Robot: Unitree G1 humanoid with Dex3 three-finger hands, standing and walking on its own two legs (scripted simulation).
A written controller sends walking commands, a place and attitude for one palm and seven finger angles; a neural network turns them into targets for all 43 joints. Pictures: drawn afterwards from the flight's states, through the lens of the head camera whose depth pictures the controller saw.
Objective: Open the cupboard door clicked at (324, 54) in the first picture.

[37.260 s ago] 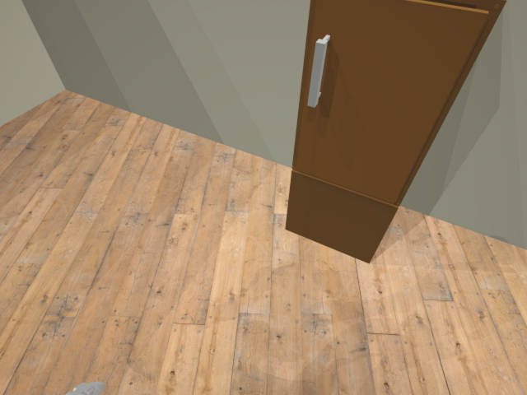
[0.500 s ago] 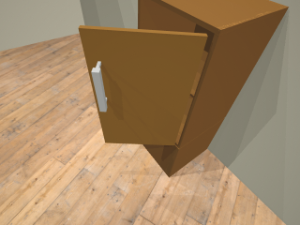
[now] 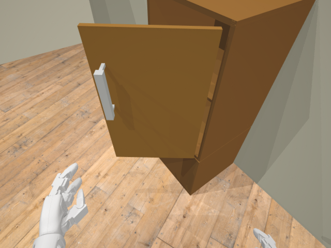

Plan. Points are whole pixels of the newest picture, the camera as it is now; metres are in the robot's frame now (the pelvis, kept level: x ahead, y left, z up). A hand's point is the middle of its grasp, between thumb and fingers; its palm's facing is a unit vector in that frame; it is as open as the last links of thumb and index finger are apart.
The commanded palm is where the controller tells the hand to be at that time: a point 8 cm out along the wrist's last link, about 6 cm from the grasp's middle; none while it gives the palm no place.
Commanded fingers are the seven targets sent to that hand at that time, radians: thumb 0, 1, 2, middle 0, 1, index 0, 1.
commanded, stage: raise the hand with hooked fingers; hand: left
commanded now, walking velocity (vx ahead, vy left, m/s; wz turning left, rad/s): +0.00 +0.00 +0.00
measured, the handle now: (106, 93) +0.54 +0.20 +0.08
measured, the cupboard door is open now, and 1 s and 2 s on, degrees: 53 53 53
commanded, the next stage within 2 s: move the hooked fingers beside the handle in 1.88 s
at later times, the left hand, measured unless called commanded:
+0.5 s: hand (84, 207) +0.22 +0.19 +0.01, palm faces +0.01 -1.00 -0.06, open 10.4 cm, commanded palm +0.18 +0.25 +0.02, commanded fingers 0.00 0.04 0.53 -0.26 -0.86 -0.26 -0.86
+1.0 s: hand (58, 181) +0.25 +0.25 +0.06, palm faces +0.04 -1.00 -0.04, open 13.3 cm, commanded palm +0.23 +0.30 +0.07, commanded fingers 0.00 -0.50 0.30 -0.30 -1.20 -0.30 -1.20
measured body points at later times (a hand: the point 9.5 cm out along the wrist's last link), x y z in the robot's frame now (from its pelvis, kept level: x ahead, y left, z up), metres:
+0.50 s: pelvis +0.00 -0.05 -0.05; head +0.05 -0.05 +0.40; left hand +0.21 +0.25 +0.02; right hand +0.18 -0.27 -0.14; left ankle +0.05 +0.08 -0.71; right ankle -0.01 -0.12 -0.71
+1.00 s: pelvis +0.00 +0.00 -0.02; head +0.03 +0.01 +0.43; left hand +0.25 +0.30 +0.07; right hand +0.18 -0.25 -0.08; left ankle +0.05 +0.08 -0.71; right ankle -0.01 -0.12 -0.71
